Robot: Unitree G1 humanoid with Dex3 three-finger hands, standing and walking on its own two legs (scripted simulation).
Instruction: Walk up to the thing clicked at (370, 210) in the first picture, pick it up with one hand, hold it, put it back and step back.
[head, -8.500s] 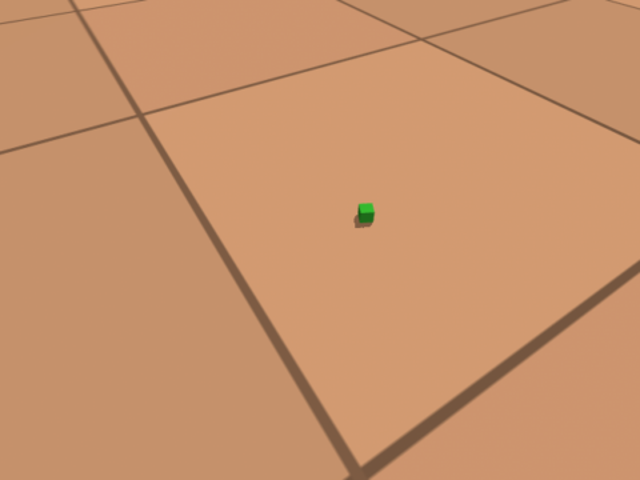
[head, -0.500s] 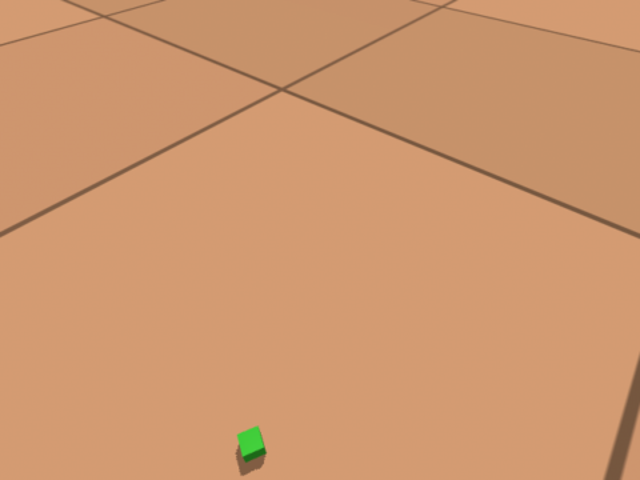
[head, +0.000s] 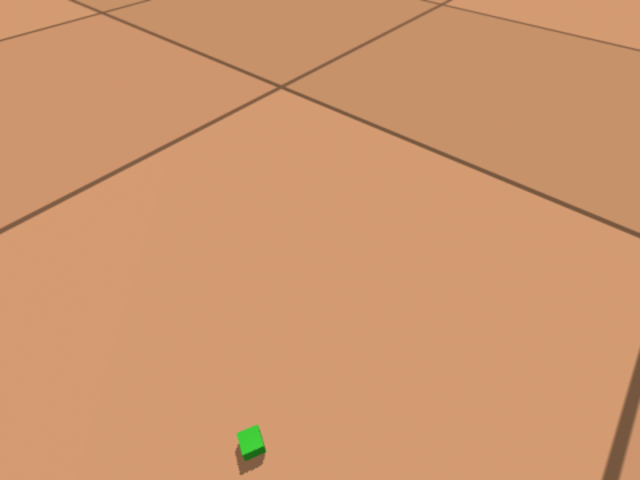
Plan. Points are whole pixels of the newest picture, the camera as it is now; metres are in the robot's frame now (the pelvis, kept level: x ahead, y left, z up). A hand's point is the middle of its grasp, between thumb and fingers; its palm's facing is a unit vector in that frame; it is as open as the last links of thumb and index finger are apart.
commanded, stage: stand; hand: left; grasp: from above
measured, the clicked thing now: (251, 442) +0.39 +0.22 -0.75
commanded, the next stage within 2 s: rise first in 0.16 s
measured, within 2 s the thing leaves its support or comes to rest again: neither
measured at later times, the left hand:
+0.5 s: hand out of the picture +0.15 +0.25 -0.17, palm faces -0.03 -0.94 -0.34, open 8.8 cm
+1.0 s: hand out of the picture +0.12 +0.26 -0.25, palm faces -0.16 -0.85 -0.50, open 14.1 cm
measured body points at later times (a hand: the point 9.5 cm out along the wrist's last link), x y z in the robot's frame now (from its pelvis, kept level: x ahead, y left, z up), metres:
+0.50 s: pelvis -0.02 +0.00 -0.02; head +0.05 +0.01 +0.42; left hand +0.15 +0.30 -0.15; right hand +0.08 -0.27 -0.14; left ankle +0.01 +0.13 -0.75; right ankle -0.02 -0.14 -0.75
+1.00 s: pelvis -0.02 +0.00 -0.10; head +0.08 +0.02 +0.34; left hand +0.13 +0.31 -0.21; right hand +0.14 -0.25 -0.20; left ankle +0.01 +0.13 -0.75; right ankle -0.02 -0.14 -0.75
